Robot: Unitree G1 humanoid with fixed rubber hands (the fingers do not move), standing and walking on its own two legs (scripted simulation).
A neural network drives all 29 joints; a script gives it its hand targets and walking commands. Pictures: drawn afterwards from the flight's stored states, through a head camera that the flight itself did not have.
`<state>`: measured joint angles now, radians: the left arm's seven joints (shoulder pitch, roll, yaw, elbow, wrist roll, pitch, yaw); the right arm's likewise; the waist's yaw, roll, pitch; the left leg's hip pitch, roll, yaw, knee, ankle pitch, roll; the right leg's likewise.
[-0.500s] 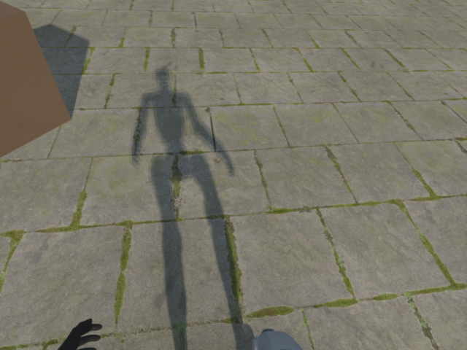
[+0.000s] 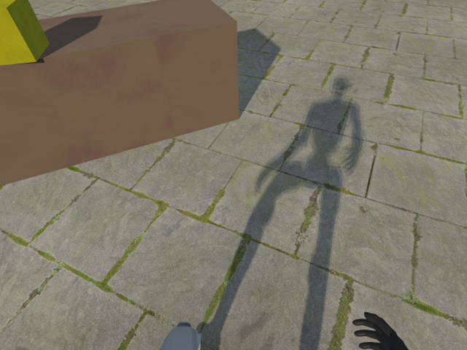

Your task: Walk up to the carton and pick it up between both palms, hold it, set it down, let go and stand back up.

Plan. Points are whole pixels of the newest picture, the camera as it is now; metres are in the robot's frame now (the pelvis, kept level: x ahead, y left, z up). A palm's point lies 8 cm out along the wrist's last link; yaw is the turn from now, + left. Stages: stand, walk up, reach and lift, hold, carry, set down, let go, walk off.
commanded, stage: walk up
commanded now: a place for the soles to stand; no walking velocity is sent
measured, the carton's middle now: (9, 29) +1.41 +1.10 +0.01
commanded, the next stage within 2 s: none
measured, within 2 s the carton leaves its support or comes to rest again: neither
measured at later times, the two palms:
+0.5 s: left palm (65, 251) +0.34 +0.39 -0.08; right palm (320, 267) +0.32 -0.16 -0.10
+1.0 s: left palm (47, 266) +0.30 +0.41 -0.08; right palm (231, 148) +0.70 +0.04 -0.10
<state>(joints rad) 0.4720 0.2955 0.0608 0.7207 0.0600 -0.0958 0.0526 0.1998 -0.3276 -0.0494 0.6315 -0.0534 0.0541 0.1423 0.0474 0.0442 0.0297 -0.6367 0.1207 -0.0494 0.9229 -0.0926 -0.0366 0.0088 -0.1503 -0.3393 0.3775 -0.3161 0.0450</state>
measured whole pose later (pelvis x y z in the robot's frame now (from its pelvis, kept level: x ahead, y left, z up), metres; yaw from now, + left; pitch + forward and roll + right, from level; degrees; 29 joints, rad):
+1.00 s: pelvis +0.45 +0.18 +0.00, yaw +27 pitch -3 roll +1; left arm 0.56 0.27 0.03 0.70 0.05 -0.09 0.04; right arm 0.18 -0.28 -0.04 0.64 -0.04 0.03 0.11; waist 0.05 0.08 0.07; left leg -0.63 0.06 -0.05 0.89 -0.06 -0.02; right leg -0.03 -0.10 -0.25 0.39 -0.30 0.01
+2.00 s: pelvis +0.75 +0.48 +0.00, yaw +28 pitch -3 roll +1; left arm 0.51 0.26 0.05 0.69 0.04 -0.09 0.05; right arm 0.23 -0.32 -0.05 0.61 -0.05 0.04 0.09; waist 0.03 0.10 0.09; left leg -0.63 0.11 -0.04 1.07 -0.16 -0.04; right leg -0.14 -0.04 -0.06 0.45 -0.25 -0.01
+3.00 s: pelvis +0.86 +0.80 -0.01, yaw +23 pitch -4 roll +1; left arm 0.41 0.28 0.07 0.69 0.06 -0.06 0.07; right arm 0.27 -0.34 -0.06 0.58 -0.05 0.06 0.09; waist 0.03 0.06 0.10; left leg -0.56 0.11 -0.05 1.03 -0.31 -0.04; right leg -0.20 -0.09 -0.03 0.54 -0.27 0.01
